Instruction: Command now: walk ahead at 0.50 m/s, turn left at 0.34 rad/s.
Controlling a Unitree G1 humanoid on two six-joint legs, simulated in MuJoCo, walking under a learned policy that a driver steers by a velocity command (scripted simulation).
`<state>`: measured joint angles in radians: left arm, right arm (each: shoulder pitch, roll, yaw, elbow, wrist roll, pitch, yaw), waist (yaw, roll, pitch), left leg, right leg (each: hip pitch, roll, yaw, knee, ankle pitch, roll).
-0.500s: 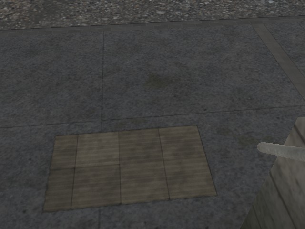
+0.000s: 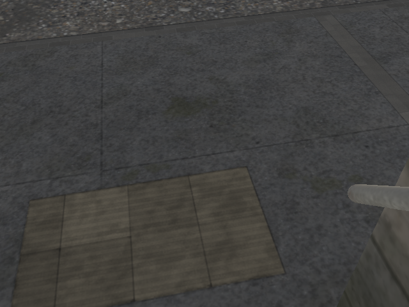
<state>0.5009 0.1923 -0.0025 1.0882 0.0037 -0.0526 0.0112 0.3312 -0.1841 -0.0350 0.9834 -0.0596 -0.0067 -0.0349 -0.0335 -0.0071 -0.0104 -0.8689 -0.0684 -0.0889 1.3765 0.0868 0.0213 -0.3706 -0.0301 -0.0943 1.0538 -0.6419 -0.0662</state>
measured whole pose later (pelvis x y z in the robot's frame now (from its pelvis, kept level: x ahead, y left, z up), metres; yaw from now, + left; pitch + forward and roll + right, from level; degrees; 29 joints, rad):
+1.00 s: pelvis +0.45 +0.08 -0.45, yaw +30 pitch +0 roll -3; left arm 0.63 0.19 0.03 1.07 0.02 -0.03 0.00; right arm 0.14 -0.14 0.01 0.82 0.06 -0.02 -0.01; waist 0.07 0.01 0.00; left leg -1.10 -0.03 -0.13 1.81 -0.24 0.04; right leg -0.18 0.06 -0.08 0.74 -0.57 -0.04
